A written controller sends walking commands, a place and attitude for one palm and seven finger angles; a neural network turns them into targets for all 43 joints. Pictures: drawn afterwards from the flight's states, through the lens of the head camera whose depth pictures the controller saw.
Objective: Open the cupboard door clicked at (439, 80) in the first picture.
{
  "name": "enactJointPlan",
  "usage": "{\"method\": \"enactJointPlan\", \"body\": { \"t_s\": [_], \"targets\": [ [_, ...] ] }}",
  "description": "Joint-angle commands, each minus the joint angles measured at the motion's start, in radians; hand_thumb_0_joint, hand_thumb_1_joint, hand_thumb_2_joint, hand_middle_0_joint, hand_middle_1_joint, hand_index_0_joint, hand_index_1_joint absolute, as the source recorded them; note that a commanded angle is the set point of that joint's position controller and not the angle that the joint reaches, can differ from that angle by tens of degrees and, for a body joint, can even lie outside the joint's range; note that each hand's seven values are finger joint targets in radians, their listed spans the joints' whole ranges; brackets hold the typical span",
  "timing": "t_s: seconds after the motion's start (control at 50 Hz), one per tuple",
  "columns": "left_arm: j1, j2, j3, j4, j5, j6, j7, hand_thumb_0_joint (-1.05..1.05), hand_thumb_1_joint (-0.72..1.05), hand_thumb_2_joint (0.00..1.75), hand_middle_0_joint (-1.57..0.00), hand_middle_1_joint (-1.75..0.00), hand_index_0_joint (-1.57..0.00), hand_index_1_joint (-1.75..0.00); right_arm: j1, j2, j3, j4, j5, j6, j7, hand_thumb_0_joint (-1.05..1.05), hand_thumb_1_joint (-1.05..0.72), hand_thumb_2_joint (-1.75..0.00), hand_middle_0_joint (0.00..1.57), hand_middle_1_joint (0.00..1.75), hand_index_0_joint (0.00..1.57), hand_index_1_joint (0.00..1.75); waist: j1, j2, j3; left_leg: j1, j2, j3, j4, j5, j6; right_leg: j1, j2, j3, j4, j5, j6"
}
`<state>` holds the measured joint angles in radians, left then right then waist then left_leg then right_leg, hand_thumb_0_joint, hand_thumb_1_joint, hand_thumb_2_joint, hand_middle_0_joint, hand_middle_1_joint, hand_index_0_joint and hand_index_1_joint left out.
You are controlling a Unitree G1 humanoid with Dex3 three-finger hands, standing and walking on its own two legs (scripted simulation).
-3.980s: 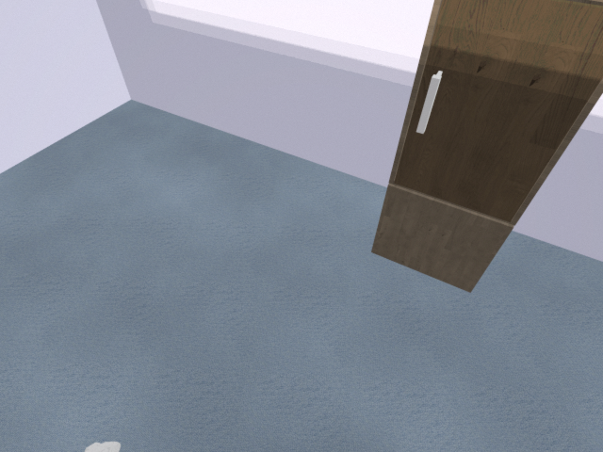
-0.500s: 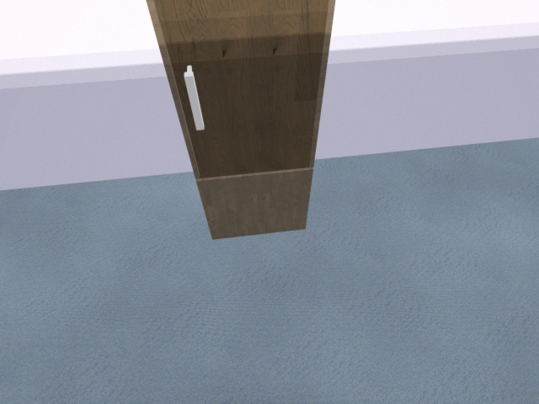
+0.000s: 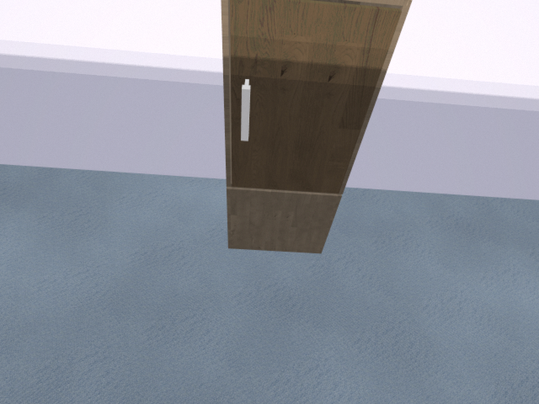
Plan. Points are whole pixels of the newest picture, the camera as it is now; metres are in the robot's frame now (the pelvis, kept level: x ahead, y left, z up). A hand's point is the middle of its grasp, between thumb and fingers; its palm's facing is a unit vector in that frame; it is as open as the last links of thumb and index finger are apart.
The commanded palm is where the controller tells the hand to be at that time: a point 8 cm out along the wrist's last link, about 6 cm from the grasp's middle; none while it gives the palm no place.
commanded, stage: take the last steps up to it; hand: left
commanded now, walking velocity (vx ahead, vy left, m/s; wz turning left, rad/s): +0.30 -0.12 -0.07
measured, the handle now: (245, 110) +0.82 +0.12 -0.02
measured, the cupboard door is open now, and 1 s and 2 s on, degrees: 0 0 0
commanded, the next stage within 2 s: come to a stop and stand still in 0.56 s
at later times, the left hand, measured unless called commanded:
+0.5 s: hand (208, 391) +0.18 +0.11 -0.18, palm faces +0.01 -0.99 -0.17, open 7.3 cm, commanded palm none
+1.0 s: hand (218, 301) +0.34 +0.12 -0.18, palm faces +0.00 -0.98 -0.22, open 7.4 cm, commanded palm none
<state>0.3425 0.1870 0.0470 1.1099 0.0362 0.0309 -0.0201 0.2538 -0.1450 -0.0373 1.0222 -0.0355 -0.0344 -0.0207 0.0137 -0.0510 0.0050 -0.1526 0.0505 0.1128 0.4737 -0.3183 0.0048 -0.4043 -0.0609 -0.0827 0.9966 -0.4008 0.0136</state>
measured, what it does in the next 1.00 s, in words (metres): walks ahead: right foot, then left foot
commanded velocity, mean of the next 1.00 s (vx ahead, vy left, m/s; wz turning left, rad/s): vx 0.06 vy -0.06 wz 0.00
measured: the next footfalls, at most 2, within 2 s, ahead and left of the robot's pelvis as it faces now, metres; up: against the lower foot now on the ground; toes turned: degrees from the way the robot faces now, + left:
right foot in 0.26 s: +0.17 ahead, -0.17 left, +0.00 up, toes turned -10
left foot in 0.62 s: +0.34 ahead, +0.05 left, +0.00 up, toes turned +9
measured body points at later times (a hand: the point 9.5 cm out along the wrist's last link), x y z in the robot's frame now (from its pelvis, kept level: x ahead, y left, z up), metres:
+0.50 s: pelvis +0.16 -0.06 +0.00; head +0.18 -0.05 +0.45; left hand +0.18 +0.16 -0.16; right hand +0.19 -0.30 -0.15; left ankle +0.18 +0.05 -0.69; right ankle +0.13 -0.17 -0.74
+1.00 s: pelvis +0.29 -0.07 +0.00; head +0.33 -0.06 +0.45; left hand +0.34 +0.17 -0.16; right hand +0.32 -0.31 -0.15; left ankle +0.30 +0.04 -0.74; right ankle +0.30 -0.21 -0.70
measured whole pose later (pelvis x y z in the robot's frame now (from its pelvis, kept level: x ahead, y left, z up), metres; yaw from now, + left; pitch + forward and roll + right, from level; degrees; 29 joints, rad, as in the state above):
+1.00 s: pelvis +0.29 -0.07 +0.00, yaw -2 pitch +0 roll -1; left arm 0.18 0.20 0.07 1.01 0.02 0.05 0.03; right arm 0.18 -0.15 -0.06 1.04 -0.03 0.02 -0.04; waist 0.00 -0.01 0.11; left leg -0.23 0.09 0.18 0.49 -0.24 0.01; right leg -0.43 -0.05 -0.04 0.87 -0.38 0.04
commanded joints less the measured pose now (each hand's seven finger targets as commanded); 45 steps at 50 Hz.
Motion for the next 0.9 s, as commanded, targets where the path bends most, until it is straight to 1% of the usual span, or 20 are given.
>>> {"method": "enactJointPlan", "body": {
  "t_s": [0.0, 0.14, 0.18, 0.22, 0.24, 0.26, 0.28, 0.32, 0.38, 0.5, 0.56, 0.58, 0.6, 0.62, 0.64, 0.66, 0.7, 0.74, 0.8, 0.88],
  "targets": [
    [-0.065, 0.039, 0.018, -0.092, -0.006, -0.034, -0.011, 0.00, 0.90, 0.90, -0.20, -0.30, -0.20, -0.30, 0.089, -0.161, -0.032, 0.000, 0.007, -0.018, -0.015, 0.00, -0.90, -0.90, 0.20, 0.30, 0.20, 0.30, -0.029, 0.174, 0.116, 0.022, 0.254, -0.202, -0.318, 0.049, 0.132, -0.186, -0.058, 0.041, 0.006, 0.102, 0.015],
    [-0.176, 0.027, 0.017, -0.119, -0.011, -0.041, -0.018, 0.00, 0.90, 0.90, -0.20, -0.30, -0.20, -0.30, 0.150, -0.185, -0.046, 0.046, -0.004, -0.013, -0.009, 0.00, -0.90, -0.90, 0.20, 0.30, 0.20, 0.30, -0.057, 0.212, 0.126, 0.039, 0.260, -0.122, -0.258, 0.167, 0.126, -0.077, -0.031, -0.036, -0.307, 0.113, 0.015],
    [-0.138, 0.040, 0.024, -0.102, -0.011, -0.050, -0.019, 0.00, 0.90, 0.90, -0.20, -0.30, -0.20, -0.30, 0.134, -0.195, -0.048, 0.049, -0.004, -0.009, -0.008, 0.00, -0.90, -0.90, 0.20, 0.30, 0.20, 0.30, -0.031, 0.206, 0.104, 0.006, 0.256, -0.109, -0.190, 0.166, 0.106, 0.047, -0.006, -0.055, -0.394, 0.138, 0.001],
    [0.037, 0.092, 0.039, -0.041, -0.008, -0.066, -0.012, 0.00, 0.90, 0.90, -0.20, -0.30, -0.20, -0.30, 0.126, -0.177, -0.043, 0.054, 0.005, -0.008, -0.002, 0.00, -0.90, -0.90, 0.20, 0.30, 0.20, 0.30, 0.055, 0.088, 0.018, -0.102, 0.177, -0.034, 0.053, 0.223, 0.054, 0.344, 0.022, -0.057, -0.516, 0.185, -0.030],
    [0.175, 0.177, 0.059, 0.001, -0.004, -0.080, 0.000, 0.00, 0.90, 0.90, -0.20, -0.30, -0.20, -0.30, 0.133, -0.125, -0.029, 0.043, 0.016, -0.015, 0.008, 0.00, -0.90, -0.90, 0.20, 0.30, 0.20, 0.30, 0.114, -0.104, -0.070, -0.281, 0.097, 0.056, 0.332, 0.107, 0.015, 0.556, -0.161, 0.171, -0.589, 0.055, -0.098],
    [0.268, 0.258, 0.072, 0.021, -0.014, -0.083, 0.013, 0.00, 0.90, 0.90, -0.20, -0.30, -0.20, -0.30, 0.094, -0.074, -0.013, -0.009, 0.025, -0.018, 0.010, 0.00, -0.90, -0.90, 0.20, 0.30, 0.20, 0.30, 0.130, -0.276, -0.117, -0.466, -0.003, 0.029, 0.614, -0.292, 0.004, 0.639, -0.354, 0.505, -0.720, 0.091, -0.186],
    [0.251, 0.252, 0.068, 0.023, -0.021, -0.085, 0.021, 0.00, 0.90, 0.90, -0.20, -0.30, -0.20, -0.30, 0.028, -0.104, -0.018, -0.019, 0.025, -0.014, 0.010, 0.00, -0.90, -0.90, 0.20, 0.30, 0.20, 0.30, 0.142, -0.264, -0.109, -0.503, 0.026, -0.081, 0.756, -0.274, 0.022, 0.560, -0.364, 0.549, -0.766, 0.068, -0.213],
    [0.075, 0.154, 0.042, -0.025, -0.016, -0.079, 0.035, 0.00, 0.90, 0.90, -0.20, -0.30, -0.20, -0.30, -0.027, -0.100, -0.027, -0.023, 0.017, -0.013, 0.015, 0.00, -0.90, -0.90, 0.20, 0.30, 0.20, 0.30, 0.067, -0.050, 0.029, -0.527, 0.100, -0.108, 0.796, -0.119, 0.022, 0.375, -0.317, 0.388, -0.770, 0.028, -0.213],
    [-0.009, 0.086, 0.013, -0.042, -0.007, -0.096, 0.040, 0.00, 0.90, 0.90, -0.20, -0.30, -0.20, -0.30, 0.045, -0.054, -0.021, 0.009, 0.007, 0.010, 0.022, 0.00, -0.90, -0.90, 0.20, 0.30, 0.20, 0.30, -0.016, -0.041, 0.048, -0.401, 0.100, -0.058, 0.645, -0.046, -0.008, 0.228, -0.235, 0.151, -0.767, 0.286, -0.168],
    [-0.002, 0.105, 0.012, -0.023, -0.005, -0.100, 0.040, 0.00, 0.90, 0.90, -0.20, -0.30, -0.20, -0.30, -0.008, -0.031, -0.015, -0.021, 0.013, 0.003, 0.039, 0.00, -0.90, -0.90, 0.20, 0.30, 0.20, 0.30, -0.025, -0.070, 0.074, -0.262, 0.066, 0.002, 0.278, 0.026, -0.012, 0.190, -0.203, 0.076, -0.739, 0.351, -0.165],
    [-0.027, 0.101, 0.017, -0.023, -0.016, -0.089, 0.038, 0.00, 0.90, 0.90, -0.20, -0.30, -0.20, -0.30, 0.077, -0.059, -0.021, 0.007, 0.011, -0.008, 0.032, 0.00, -0.90, -0.90, 0.20, 0.30, 0.20, 0.30, -0.082, 0.003, 0.066, -0.035, 0.023, 0.045, 0.108, 0.162, -0.007, 0.120, -0.150, 0.029, -0.624, 0.281, -0.122],
    [-0.010, 0.078, 0.012, -0.026, -0.020, -0.083, 0.036, 0.00, 0.90, 0.90, -0.20, -0.30, -0.20, -0.30, 0.158, -0.100, -0.030, 0.035, 0.007, -0.015, 0.026, 0.00, -0.90, -0.90, 0.20, 0.30, 0.20, 0.30, -0.109, 0.100, 0.026, 0.089, 0.045, -0.003, 0.041, 0.168, 0.000, 0.086, -0.102, 0.002, -0.463, 0.274, -0.099],
    [0.032, 0.024, 0.008, -0.039, -0.024, -0.077, 0.030, 0.00, 0.90, 0.90, -0.20, -0.30, -0.20, -0.30, 0.235, -0.198, -0.054, 0.043, -0.005, -0.021, 0.015, 0.00, -0.90, -0.90, 0.20, 0.30, 0.20, 0.30, -0.120, 0.338, -0.011, 0.193, 0.247, -0.296, -0.084, 0.138, 0.073, -0.069, 0.007, -0.059, -0.206, 0.047, -0.043],
    [0.031, 0.025, 0.008, -0.065, -0.021, -0.076, 0.028, 0.00, 0.90, 0.90, -0.20, -0.30, -0.20, -0.30, 0.280, -0.261, -0.061, 0.044, -0.004, -0.011, 0.008, 0.00, -0.90, -0.90, 0.20, 0.30, 0.20, 0.30, -0.123, 0.441, -0.031, 0.175, 0.407, -0.530, -0.241, 0.071, 0.154, -0.132, 0.071, -0.050, 0.042, -0.224, -0.028],
    [-0.010, 0.046, 0.010, -0.070, -0.012, -0.064, 0.034, 0.00, 0.90, 0.90, -0.20, -0.30, -0.20, -0.30, 0.224, -0.244, -0.053, 0.040, 0.001, -0.005, -0.005, 0.00, -0.90, -0.90, 0.20, 0.30, 0.20, 0.30, -0.112, 0.379, -0.009, 0.094, 0.415, -0.539, -0.279, 0.012, 0.157, -0.165, 0.029, 0.048, 0.175, -0.181, -0.033],
    [-0.033, 0.037, 0.010, -0.066, -0.013, -0.062, 0.032, 0.00, 0.90, 0.90, -0.20, -0.30, -0.20, -0.30, 0.136, -0.199, -0.041, 0.011, 0.006, -0.003, -0.011, 0.00, -0.90, -0.90, 0.20, 0.30, 0.20, 0.30, -0.078, 0.271, 0.061, -0.001, 0.387, -0.463, -0.264, 0.115, 0.163, -0.179, -0.013, 0.073, 0.210, -0.097, -0.027],
    [-0.005, 0.007, 0.005, -0.035, -0.017, -0.051, 0.030, 0.00, 0.90, 0.90, -0.20, -0.30, -0.20, -0.30, 0.016, -0.110, -0.007, -0.012, 0.012, -0.020, -0.023, 0.00, -0.90, -0.90, 0.20, 0.30, 0.20, 0.30, -0.009, 0.123, 0.075, -0.083, 0.310, -0.247, -0.222, 0.522, 0.137, -0.067, -0.059, 0.100, 0.089, 0.006, 0.008],
    [0.052, -0.007, 0.003, -0.020, -0.023, -0.022, 0.040, 0.00, 0.90, 0.90, -0.20, -0.30, -0.20, -0.30, -0.016, -0.122, -0.010, -0.008, 0.017, -0.017, -0.032, 0.00, -0.90, -0.90, 0.20, 0.30, 0.20, 0.30, 0.013, 0.143, -0.018, -0.020, 0.283, -0.113, -0.162, 0.789, 0.139, 0.012, -0.043, 0.080, -0.011, 0.013, 0.032],
    [0.011, 0.022, 0.014, -0.063, -0.015, 0.006, 0.049, 0.00, 0.90, 0.90, -0.20, -0.30, -0.20, -0.30, 0.004, -0.146, -0.032, -0.006, 0.023, 0.008, -0.038, 0.00, -0.90, -0.90, 0.20, 0.30, 0.20, 0.30, -0.011, 0.125, -0.027, 0.025, 0.290, -0.102, -0.125, 0.905, 0.160, -0.014, -0.013, 0.057, -0.034, 0.026, 0.034],
    [-0.032, 0.029, 0.028, -0.112, -0.013, 0.020, 0.050, 0.00, 0.90, 0.90, -0.20, -0.30, -0.20, -0.30, -0.034, -0.170, -0.052, -0.023, 0.013, 0.032, -0.031, 0.00, -0.90, -0.90, 0.20, 0.30, 0.20, 0.30, -0.013, 0.222, -0.036, 0.039, 0.275, -0.056, -0.089, 0.847, 0.158, -0.051, 0.010, 0.059, -0.012, 0.019, 0.031]
  ]
}}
